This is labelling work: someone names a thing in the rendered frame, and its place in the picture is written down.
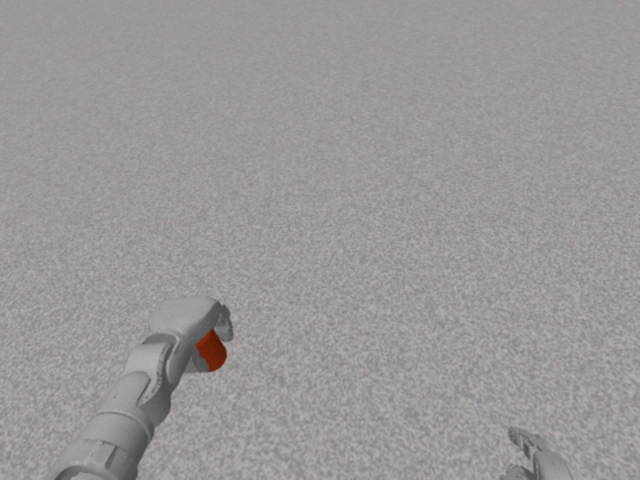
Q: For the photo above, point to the can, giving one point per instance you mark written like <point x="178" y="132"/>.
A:
<point x="212" y="349"/>

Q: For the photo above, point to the right robot hand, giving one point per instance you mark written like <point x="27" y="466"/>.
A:
<point x="546" y="465"/>

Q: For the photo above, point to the left robot arm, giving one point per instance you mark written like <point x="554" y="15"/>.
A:
<point x="116" y="436"/>

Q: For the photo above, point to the left robot hand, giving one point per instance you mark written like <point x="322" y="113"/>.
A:
<point x="194" y="317"/>

